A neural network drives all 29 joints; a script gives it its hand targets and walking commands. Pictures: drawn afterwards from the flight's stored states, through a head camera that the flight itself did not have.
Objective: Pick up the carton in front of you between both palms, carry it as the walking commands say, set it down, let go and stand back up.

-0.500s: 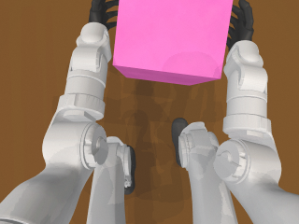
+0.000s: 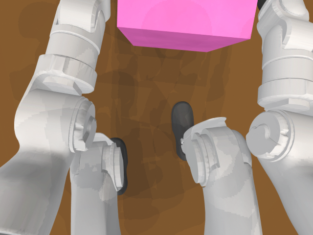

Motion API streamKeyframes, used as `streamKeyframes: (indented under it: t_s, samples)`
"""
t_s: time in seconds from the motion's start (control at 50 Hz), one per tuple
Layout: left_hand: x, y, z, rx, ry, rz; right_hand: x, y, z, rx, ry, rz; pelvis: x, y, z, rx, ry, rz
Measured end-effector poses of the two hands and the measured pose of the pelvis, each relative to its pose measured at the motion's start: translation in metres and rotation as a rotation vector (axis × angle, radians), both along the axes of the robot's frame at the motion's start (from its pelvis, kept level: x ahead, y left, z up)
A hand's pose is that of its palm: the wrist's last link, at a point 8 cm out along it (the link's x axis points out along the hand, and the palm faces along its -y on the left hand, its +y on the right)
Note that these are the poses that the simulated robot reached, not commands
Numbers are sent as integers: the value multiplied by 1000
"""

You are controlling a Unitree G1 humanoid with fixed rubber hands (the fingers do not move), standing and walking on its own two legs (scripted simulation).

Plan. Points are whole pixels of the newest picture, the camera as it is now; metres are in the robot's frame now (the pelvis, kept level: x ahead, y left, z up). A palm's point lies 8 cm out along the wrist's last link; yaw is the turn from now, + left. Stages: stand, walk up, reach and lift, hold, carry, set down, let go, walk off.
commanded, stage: set down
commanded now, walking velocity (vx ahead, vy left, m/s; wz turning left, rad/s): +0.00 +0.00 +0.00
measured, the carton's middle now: out of the picture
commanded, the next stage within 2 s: none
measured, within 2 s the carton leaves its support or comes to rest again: rests again in 0.86 s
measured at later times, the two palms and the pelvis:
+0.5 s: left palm out of the picture +0.57 +0.03 -0.20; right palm out of the picture +0.51 -0.27 -0.18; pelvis -0.01 +0.00 -0.02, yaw +0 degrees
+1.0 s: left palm out of the picture +0.57 +0.03 -0.21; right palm (265, 4) +0.50 -0.28 -0.19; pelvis -0.02 +0.00 -0.03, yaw -1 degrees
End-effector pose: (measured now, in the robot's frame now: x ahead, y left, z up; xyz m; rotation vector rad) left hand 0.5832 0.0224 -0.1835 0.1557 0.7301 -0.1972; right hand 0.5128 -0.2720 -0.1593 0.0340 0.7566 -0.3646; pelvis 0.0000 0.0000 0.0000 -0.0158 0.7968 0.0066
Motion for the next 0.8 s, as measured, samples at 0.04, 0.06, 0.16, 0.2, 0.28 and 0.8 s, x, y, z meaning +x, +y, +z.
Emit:
streamKeyframes:
  t_s: [0.04, 0.06, 0.16, 0.2, 0.28, 0.8]
  samples:
    - [-1, 2, -3, 1, 2, 2, 1, 2, -1, 4, 1, 4, 0, 0, -2, -3, -1, 2]
    - [-1, 4, -3, 2, 3, 3, 1, 3, -2, 6, 2, 7, 0, 0, -3, -4, -1, 3]
    - [-3, 10, -5, 12, 9, 1, -1, 9, -4, 15, 10, 20, -3, 1, -8, -10, -11, 11]
    - [-4, 11, -4, 13, 11, -3, -2, 9, -5, 17, 13, 23, -5, 1, -9, -12, -18, 15]
    - [-6, 11, -6, 10, 17, -14, -5, 8, -8, 16, 20, 28, -8, 1, -12, -15, -33, 21]
    - [-10, 4, -20, -98, -13, -59, -10, -8, -31, 18, 30, 30, -15, -2, -23, -28, -131, 19]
